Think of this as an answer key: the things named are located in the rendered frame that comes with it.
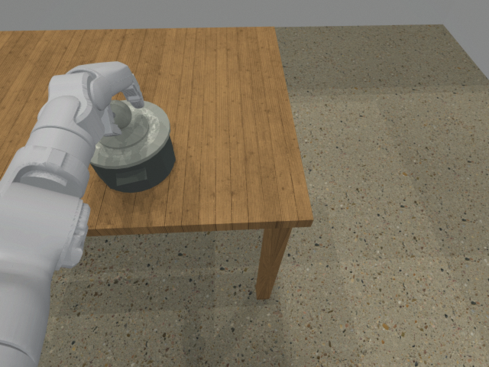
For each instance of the pot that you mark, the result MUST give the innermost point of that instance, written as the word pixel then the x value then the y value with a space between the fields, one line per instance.
pixel 142 176

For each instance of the left robot upper arm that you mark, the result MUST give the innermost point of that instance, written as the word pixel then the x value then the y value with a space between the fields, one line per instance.
pixel 41 231

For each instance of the knob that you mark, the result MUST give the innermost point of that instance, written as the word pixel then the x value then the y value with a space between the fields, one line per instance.
pixel 122 113

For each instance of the left robot forearm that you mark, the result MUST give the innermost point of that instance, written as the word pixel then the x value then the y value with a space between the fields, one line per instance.
pixel 63 141

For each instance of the lid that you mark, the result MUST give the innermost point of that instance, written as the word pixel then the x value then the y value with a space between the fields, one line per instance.
pixel 144 137

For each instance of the table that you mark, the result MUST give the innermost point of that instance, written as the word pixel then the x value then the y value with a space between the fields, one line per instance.
pixel 238 164

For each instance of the robot left hand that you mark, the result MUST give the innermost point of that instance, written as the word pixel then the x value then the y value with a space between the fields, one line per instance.
pixel 120 79

